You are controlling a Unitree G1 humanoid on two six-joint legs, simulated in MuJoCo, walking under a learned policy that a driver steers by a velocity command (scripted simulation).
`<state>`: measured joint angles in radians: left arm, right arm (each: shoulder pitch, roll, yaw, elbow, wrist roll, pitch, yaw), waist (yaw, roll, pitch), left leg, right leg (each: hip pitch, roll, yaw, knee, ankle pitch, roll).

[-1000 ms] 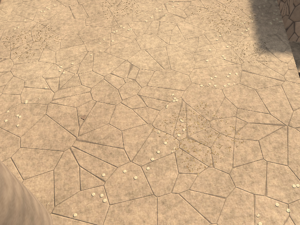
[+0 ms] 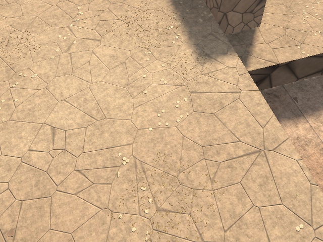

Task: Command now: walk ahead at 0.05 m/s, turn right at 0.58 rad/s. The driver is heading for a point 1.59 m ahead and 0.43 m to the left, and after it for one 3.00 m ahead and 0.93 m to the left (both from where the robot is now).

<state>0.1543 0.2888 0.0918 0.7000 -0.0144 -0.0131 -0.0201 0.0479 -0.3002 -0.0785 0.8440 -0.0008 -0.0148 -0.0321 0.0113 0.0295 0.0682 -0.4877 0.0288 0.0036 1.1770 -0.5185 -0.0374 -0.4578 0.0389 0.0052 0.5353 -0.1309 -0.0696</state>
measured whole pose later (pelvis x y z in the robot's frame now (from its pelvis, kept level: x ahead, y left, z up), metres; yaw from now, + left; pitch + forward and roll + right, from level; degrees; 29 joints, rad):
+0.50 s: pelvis +0.05 +0.02 +0.00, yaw +1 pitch +0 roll -1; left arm 0.12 0.23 0.06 0.69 0.01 0.00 0.03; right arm 0.24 -0.27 -0.06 0.82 0.01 -0.01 -0.02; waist -0.03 0.01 0.03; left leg -0.29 -0.01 -0.09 0.62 -0.33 -0.02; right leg -0.34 0.04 -0.02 0.59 -0.25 -0.04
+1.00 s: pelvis +0.03 +0.08 +0.01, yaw +19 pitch +3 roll -3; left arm 0.12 0.32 0.11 0.67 0.00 0.01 0.04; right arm 0.20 -0.30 -0.06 0.62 -0.01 0.04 -0.01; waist 0.00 -0.03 0.03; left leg -0.32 -0.03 -0.05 0.52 -0.25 0.05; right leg -0.59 -0.02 0.02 1.15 -0.39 0.06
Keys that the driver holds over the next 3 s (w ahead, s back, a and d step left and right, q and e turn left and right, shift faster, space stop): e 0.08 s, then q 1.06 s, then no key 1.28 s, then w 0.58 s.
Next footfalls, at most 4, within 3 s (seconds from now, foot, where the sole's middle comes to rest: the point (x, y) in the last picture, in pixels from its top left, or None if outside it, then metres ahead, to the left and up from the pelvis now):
0.30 left None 0.09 0.15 -0.77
0.82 left None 0.05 0.18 -0.77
1.34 right None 0.14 -0.03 -0.77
1.62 left None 0.00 0.19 -0.77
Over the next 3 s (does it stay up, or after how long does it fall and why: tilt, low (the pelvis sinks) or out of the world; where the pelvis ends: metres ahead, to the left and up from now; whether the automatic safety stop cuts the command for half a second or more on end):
stays up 0.20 0.12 0.01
